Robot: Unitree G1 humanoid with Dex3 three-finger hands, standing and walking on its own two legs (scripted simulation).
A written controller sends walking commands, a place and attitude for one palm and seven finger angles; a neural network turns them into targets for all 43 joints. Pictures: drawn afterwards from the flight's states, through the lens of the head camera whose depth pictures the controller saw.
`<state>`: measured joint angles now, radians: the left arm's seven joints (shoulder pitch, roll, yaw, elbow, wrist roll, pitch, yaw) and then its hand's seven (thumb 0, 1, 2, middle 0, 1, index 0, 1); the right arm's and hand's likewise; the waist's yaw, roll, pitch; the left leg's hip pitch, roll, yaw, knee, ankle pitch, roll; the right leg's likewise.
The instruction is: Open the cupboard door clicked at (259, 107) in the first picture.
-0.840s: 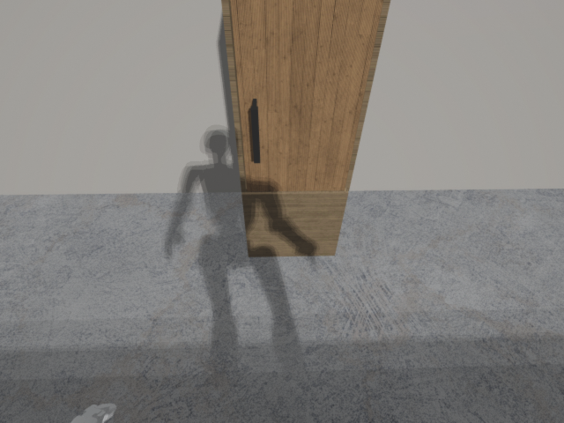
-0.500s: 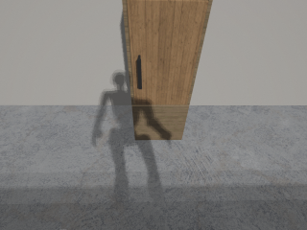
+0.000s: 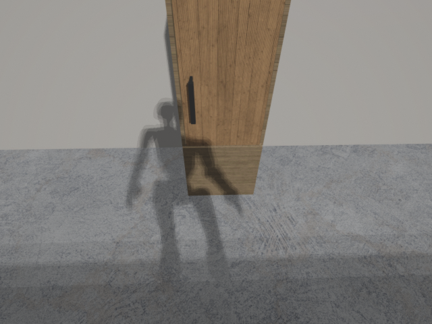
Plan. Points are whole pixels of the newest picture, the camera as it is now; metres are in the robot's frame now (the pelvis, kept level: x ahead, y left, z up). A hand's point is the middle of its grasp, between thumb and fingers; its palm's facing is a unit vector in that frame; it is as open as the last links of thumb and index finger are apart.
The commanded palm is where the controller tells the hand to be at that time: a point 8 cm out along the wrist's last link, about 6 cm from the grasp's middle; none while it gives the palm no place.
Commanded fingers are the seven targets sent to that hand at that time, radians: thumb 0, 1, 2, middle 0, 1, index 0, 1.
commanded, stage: look at it before walking up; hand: left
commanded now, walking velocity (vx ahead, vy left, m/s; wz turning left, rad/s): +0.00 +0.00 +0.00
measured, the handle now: (192, 101) +0.88 +0.14 -0.09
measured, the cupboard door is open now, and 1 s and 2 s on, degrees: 0 0 0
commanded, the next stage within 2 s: take the last steps up to it in 0.60 s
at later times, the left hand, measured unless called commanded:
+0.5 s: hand out of the picture +0.07 +0.24 -0.16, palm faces -0.03 -0.94 -0.33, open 7.4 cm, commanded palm none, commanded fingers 0.00 0.90 0.90 -0.20 -0.30 -0.20 -0.30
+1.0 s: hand out of the picture +0.05 +0.20 -0.18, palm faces -0.02 -0.97 -0.23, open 7.4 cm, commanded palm none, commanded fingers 0.00 0.90 0.90 -0.20 -0.30 -0.20 -0.30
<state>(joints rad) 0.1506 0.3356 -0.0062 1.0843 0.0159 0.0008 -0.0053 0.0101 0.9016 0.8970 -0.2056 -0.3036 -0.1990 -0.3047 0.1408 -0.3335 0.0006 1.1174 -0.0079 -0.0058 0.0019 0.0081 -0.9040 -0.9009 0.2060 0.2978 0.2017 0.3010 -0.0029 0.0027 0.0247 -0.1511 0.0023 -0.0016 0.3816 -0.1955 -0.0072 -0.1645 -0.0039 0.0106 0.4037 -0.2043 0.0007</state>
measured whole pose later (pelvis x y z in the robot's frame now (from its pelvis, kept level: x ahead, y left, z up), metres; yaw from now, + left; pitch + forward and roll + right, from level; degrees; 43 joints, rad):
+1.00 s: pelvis +0.05 -0.01 -0.01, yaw -1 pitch -1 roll +1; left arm 0.30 0.25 0.00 1.10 0.03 0.01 -0.02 0.01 0.90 0.90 -0.20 -0.30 -0.20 -0.30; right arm 0.26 -0.22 0.00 1.12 -0.02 0.00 0.00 0.01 -0.91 -0.90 0.20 0.30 0.20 0.30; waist 0.00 -0.02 -0.03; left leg -0.15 0.01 0.01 0.49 -0.33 -0.01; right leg -0.19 0.01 0.02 0.55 -0.35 -0.02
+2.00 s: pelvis +0.37 -0.06 -0.01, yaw +0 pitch +0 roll +1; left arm 0.15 0.14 0.03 1.03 0.03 -0.03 0.01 0.01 0.91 0.90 -0.20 -0.30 -0.19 -0.30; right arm 0.40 -0.13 -0.04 1.15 0.00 0.00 -0.03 0.01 -0.91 -0.90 0.20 0.30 0.20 0.30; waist -0.06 0.04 0.08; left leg -0.20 0.07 0.07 0.74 -0.54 -0.02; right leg -0.35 -0.05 -0.12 0.57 -0.22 -0.03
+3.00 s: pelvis +0.31 -0.03 -0.01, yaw -1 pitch +0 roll +0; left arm 0.21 0.17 0.04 1.08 0.02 0.01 0.02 0.01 0.93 0.90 -0.20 -0.30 -0.19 -0.30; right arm 0.39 -0.14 -0.04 1.16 -0.01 0.02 -0.04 0.01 -0.91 -0.90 0.20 0.30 0.20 0.30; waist -0.05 0.02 0.02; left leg -0.23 0.07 0.03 0.49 -0.28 -0.03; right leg -0.19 -0.01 -0.05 0.46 -0.27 -0.01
